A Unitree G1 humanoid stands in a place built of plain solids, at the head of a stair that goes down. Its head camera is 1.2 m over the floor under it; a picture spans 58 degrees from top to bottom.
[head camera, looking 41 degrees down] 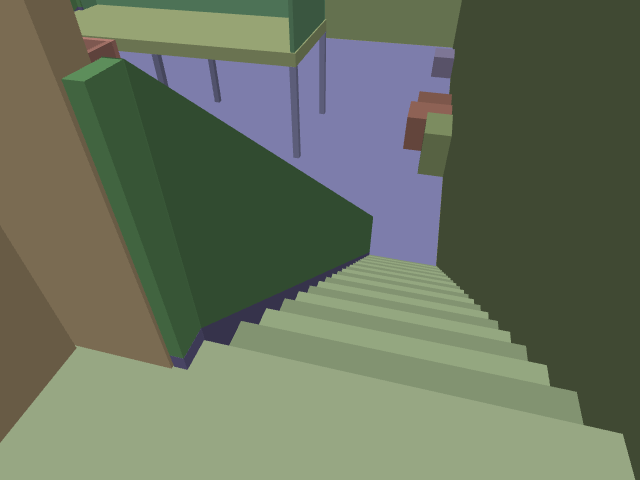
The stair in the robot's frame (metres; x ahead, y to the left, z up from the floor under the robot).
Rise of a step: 0.21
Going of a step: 0.25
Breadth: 1.27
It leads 14 degrees to the right of straight ahead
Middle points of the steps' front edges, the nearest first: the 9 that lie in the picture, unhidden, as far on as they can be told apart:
0.72 -0.23 0.00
0.96 -0.29 -0.21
1.21 -0.36 -0.42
1.45 -0.42 -0.63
1.70 -0.48 -0.84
1.94 -0.54 -1.05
2.19 -0.61 -1.26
2.43 -0.67 -1.47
2.68 -0.73 -1.67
